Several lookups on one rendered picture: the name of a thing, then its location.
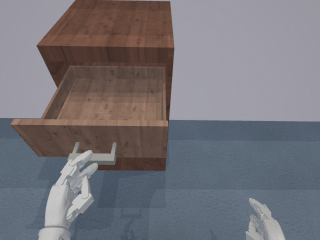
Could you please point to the drawer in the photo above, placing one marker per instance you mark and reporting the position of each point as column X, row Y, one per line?
column 101, row 105

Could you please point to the right robot hand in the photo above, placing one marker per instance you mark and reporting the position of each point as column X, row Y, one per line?
column 269, row 229

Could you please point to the left robot hand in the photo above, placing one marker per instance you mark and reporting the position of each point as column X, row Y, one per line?
column 64, row 192

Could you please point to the left robot forearm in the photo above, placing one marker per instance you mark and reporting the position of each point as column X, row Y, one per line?
column 54, row 233

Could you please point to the handle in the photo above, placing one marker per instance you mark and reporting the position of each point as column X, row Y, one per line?
column 99, row 158

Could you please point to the cabinet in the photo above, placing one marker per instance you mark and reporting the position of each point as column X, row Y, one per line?
column 126, row 33

